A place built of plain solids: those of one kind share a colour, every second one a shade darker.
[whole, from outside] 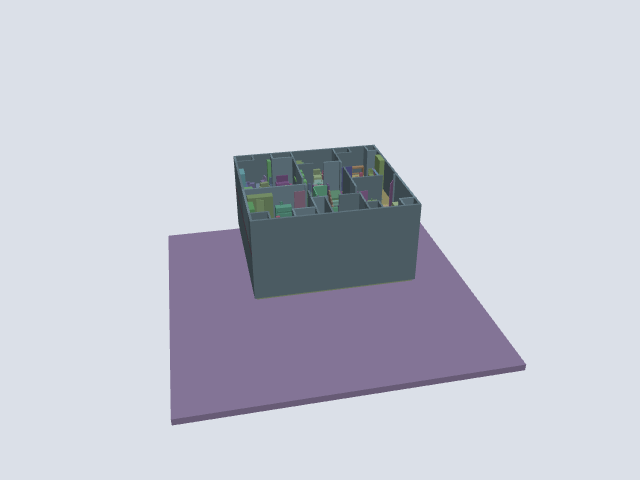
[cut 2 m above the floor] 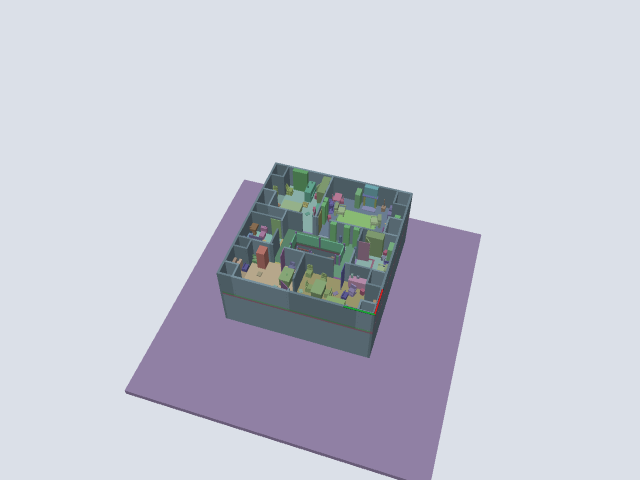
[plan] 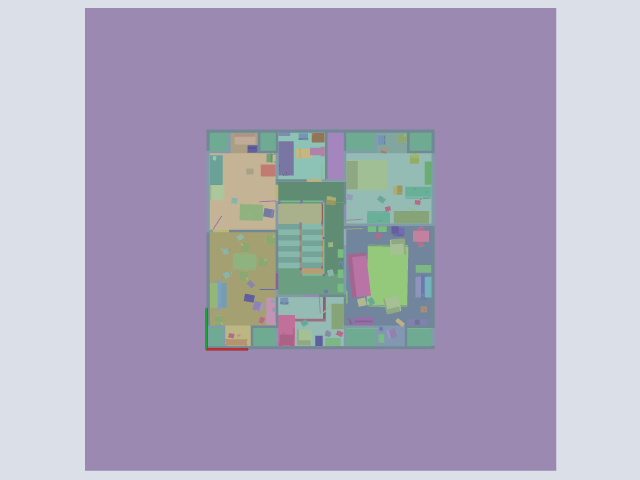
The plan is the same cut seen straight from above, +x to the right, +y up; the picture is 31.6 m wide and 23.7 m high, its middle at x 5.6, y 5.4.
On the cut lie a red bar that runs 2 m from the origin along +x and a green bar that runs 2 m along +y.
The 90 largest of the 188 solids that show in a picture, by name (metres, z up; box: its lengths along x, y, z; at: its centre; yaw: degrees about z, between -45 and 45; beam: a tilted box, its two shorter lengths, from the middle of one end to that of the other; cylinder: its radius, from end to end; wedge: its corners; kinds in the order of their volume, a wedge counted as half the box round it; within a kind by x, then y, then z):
{
 "under_1": {"box": [23.27, 22.86, 0.5], "at": [5.63, 5.43, -4.34]},
 "wall_1": {"box": [0.16, 0.89, 2.4], "at": [0.08, 0.6, 4.37]},
 "wall_2": {"box": [0.16, 4.6, 2.4], "at": [0.08, 3.48, 4.37]},
 "wall_3": {"box": [0.16, 10.54, 3.17], "at": [0.08, 5.43, 1.28]},
 "wall_4": {"box": [0.16, 3.77, 2.4], "at": [0.08, 7.79, 4.37]},
 "wall_5": {"box": [0.16, 0.89, 2.4], "at": [0.08, 10.26, 4.37]},
 "wall_6": {"box": [0.92, 0.13, 2.4], "at": [0.46, 1.11, 4.37]},
 "wall_7": {"box": [1.19, 0.13, 2.4], "at": [0.59, 9.74, 4.37]},
 "wall_8": {"box": [0.13, 0.89, 2.4], "at": [0.85, 0.6, 4.37]},
 "wall_9": {"box": [2.43, 0.13, 2.4], "at": [2.33, 5.84, 4.37]},
 "wall_10": {"box": [1.36, 0.13, 2.4], "at": [2.86, 1.11, 4.37]},
 "wall_11": {"box": [1.01, 0.13, 2.4], "at": [3.04, 9.74, 4.37]},
 "wall_12": {"box": [0.13, 1.4, 2.4], "at": [3.48, 1.88, 4.37]},
 "wall_13": {"box": [0.13, 2.02, 2.4], "at": [3.48, 4.77, 4.37]},
 "wall_14": {"box": [0.13, 1.42, 2.4], "at": [3.48, 6.62, 4.37]},
 "wall_15": {"box": [0.13, 1.28, 2.4], "at": [3.48, 9.04, 4.37]},
 "wall_16": {"box": [1.35, 0.13, 2.4], "at": [4.08, 2.65, 4.37]},
 "wall_17": {"box": [1.54, 0.13, 2.4], "at": [4.18, 8.34, 4.37]},
 "wall_18": {"box": [11.27, 0.16, 5.87], "at": [5.63, 0.08, 2.63]},
 "wall_19": {"box": [11.27, 0.16, 5.87], "at": [5.63, 10.78, 2.63]},
 "wall_20": {"box": [0.13, 5.76, 3.17], "at": [5.82, 4.39, 1.28]},
 "wall_21": {"box": [0.13, 2.3, 2.4], "at": [5.91, 9.55, 4.37]},
 "wall_22": {"box": [1.34, 0.13, 2.4], "at": [6.23, 2.65, 4.37]},
 "wall_23": {"box": [1.21, 0.13, 2.4], "at": [6.29, 8.34, 4.37]},
 "wall_24": {"box": [0.13, 1.4, 2.4], "at": [6.83, 1.88, 4.37]},
 "wall_25": {"box": [0.13, 2.43, 2.4], "at": [6.83, 3.92, 4.37]},
 "wall_26": {"box": [0.13, 1.1, 2.4], "at": [6.83, 7.72, 4.37]},
 "wall_27": {"box": [0.13, 1.28, 2.4], "at": [6.83, 9.04, 4.37]},
 "wall_28": {"box": [1.65, 0.13, 2.4], "at": [7.59, 9.74, 4.37]},
 "wall_29": {"box": [1.71, 0.13, 2.4], "at": [7.62, 1.11, 4.37]},
 "wall_30": {"box": [4.5, 0.13, 2.4], "at": [9.02, 6.16, 4.37]},
 "wall_31": {"box": [1.49, 0.13, 2.4], "at": [10.53, 1.11, 4.37]},
 "wall_32": {"box": [1.37, 0.13, 2.4], "at": [10.59, 9.74, 4.37]},
 "wall_33": {"box": [0.16, 0.89, 2.4], "at": [11.19, 0.6, 4.37]},
 "wall_34": {"box": [0.16, 4.91, 2.4], "at": [11.19, 3.63, 4.37]},
 "wall_35": {"box": [0.16, 10.54, 3.17], "at": [11.19, 5.43, 1.28]},
 "wall_36": {"box": [0.16, 3.46, 2.4], "at": [11.19, 7.95, 4.37]},
 "wall_37": {"box": [0.16, 0.89, 2.4], "at": [11.19, 10.26, 4.37]},
 "stair_1": {"box": [1.05, 0.27, 3.29], "at": [4.07, 4.15, 1.35]},
 "stair_2": {"box": [1.05, 0.55, 3.11], "at": [4.07, 4.28, 1.26]},
 "stair_3": {"box": [1.05, 0.82, 2.94], "at": [4.07, 4.42, 1.17]},
 "stair_4": {"box": [1.05, 1.09, 2.76], "at": [4.07, 4.56, 1.08]},
 "stair_5": {"box": [1.05, 1.36, 2.59], "at": [4.07, 4.69, 0.99]},
 "stair_6": {"box": [1.05, 1.64, 2.41], "at": [4.07, 4.83, 0.91]},
 "stair_7": {"box": [1.05, 1.91, 2.23], "at": [4.07, 4.96, 0.82]},
 "stair_8": {"box": [1.05, 2.18, 2.06], "at": [4.07, 5.1, 0.73]},
 "stair_9": {"box": [1.05, 2.18, 0.48], "at": [5.22, 5.1, -0.06]},
 "stair_10": {"box": [1.05, 1.91, 0.65], "at": [5.22, 5.24, 0.03]},
 "stair_11": {"box": [1.05, 1.64, 0.83], "at": [5.22, 5.37, 0.11]},
 "stair_12": {"box": [1.05, 1.36, 1.0], "at": [5.22, 5.51, 0.2]},
 "stair_13": {"box": [1.05, 1.09, 1.18], "at": [5.22, 5.65, 0.29]},
 "stair_14": {"box": [1.05, 0.82, 1.36], "at": [5.22, 5.78, 0.38]},
 "stair_15": {"box": [1.05, 0.55, 1.53], "at": [5.22, 5.92, 0.47]},
 "stair_16": {"box": [1.05, 0.27, 1.71], "at": [5.22, 6.06, 0.55]},
 "floor_shut_1": {"box": [10.95, 3.3, 0.5], "at": [5.63, 9.05, -0.25]},
 "stair_landing_1": {"box": [2.21, 1.08, 1.88], "at": [4.64, 6.73, 0.64]},
 "wardrobe_1": {"box": [0.6, 1.26, 2.0], "at": [6.46, 1.63, 4.17]},
 "wardrobe_2": {"box": [1.75, 0.6, 2.0], "at": [10.11, 6.53, 4.17]},
 "upper_floor_bedroom_1": {"box": [3.23, 2.42, 0.16], "at": [5.16, 1.37, 3.09]},
 "upper_floor_bedroom_2": {"box": [4.21, 3.46, 0.16], "at": [9.01, 7.95, 3.09]},
 "upper_floor_living_1": {"box": [4.21, 4.91, 0.16], "at": [9.01, 3.63, 3.09]},
 "floor_lobby_1": {"box": [2.21, 2.5, 0.5], "at": [4.64, 2.76, -0.25]},
 "upper_floor_dining_1": {"box": [3.25, 4.6, 0.16], "at": [1.78, 3.48, 3.09]},
 "upper_floor_kitchen_1": {"box": [3.25, 3.77, 0.16], "at": [1.78, 7.79, 3.09]},
 "upper_floor_landing_1": {"box": [3.23, 1.0, 0.16], "at": [5.16, 3.21, 3.09]},
 "upper_floor_landing_2": {"box": [3.23, 1.0, 0.16], "at": [5.16, 7.77, 3.09]},
 "upper_floor_landing_3": {"box": [1.02, 3.56, 0.16], "at": [6.26, 5.49, 3.09]},
 "wall_band_1": {"box": [0.16, 10.54, 0.31], "at": [0.08, 5.43, 3.01]},
 "wall_band_2": {"box": [11.27, 0.16, 0.31], "at": [5.63, 0.08, 3.01]},
 "wall_band_3": {"box": [0.16, 10.54, 0.31], "at": [11.19, 5.43, 3.01]},
 "low_bed_1": {"box": [2.1, 1.5, 0.4], "at": [7.91, 8.61, 3.63]},
 "chest_drawers_1": {"box": [1.14, 0.5, 1.0], "at": [8.49, 6.48, 3.67]},
 "chest_drawers_2": {"box": [1.28, 0.5, 1.04], "at": [10.45, 7.78, 3.69]},
 "fixture_breast_dining_1": {"box": [0.39, 1.22, 2.45], "at": [0.36, 2.67, 4.34]},
 "kitchen_table_1": {"box": [1.06, 0.71, 0.72], "at": [1.88, 4.33, 3.53], "yaw": -2.3},
 "kitchen_table_2": {"box": [1.06, 0.71, 0.72], "at": [2.21, 6.76, 3.53], "yaw": -1.8},
 "fixture_breast_bedroom_1": {"box": [0.34, 1.15, 2.45], "at": [10.94, 8.7, 4.34]},
 "flat_shelf_1": {"box": [0.76, 0.39, 1.46], "at": [6.24, 0.36, 3.9]},
 "flat_shelf_2": {"box": [0.76, 0.39, 1.46], "at": [10.71, 3.98, 3.9]},
 "fixture_breast_living_1": {"box": [0.34, 1.03, 2.45], "at": [10.94, 3.07, 4.34]},
 "upper_floor_bath_1": {"box": [2.3, 2.3, 0.16], "at": [4.69, 9.55, 3.09]},
 "fridge_flat_1": {"box": [0.73, 0.6, 1.66], "at": [3.03, 8.83, 4.0]},
 "sofa_1": {"box": [0.93, 2.16, 0.34], "at": [7.53, 3.67, 3.45], "yaw": 6.6},
 "bathtub_1": {"box": [0.76, 1.7, 0.44], "at": [3.93, 9.43, 3.39]},
 "child_bed_1": {"box": [0.86, 1.56, 0.4], "at": [3.94, 0.92, 3.39]},
 "rug_1": {"box": [2.0, 2.9, 0.08], "at": [8.93, 3.63, 3.14], "yaw": -1.1},
 "range_flat_1": {"box": [0.65, 0.76, 0.94], "at": [0.49, 7.74, 3.63]},
 "sideboard_1": {"box": [0.45, 1.35, 0.71], "at": [3.17, 1.88, 3.67]},
 "drying_rack_1": {"box": [1.02, 0.57, 0.53], "at": [1.9, 10.4, 3.43]},
 "upper_floor_linen_1": {"box": [0.8, 2.3, 0.16], "at": [6.37, 9.55, 3.09]}
}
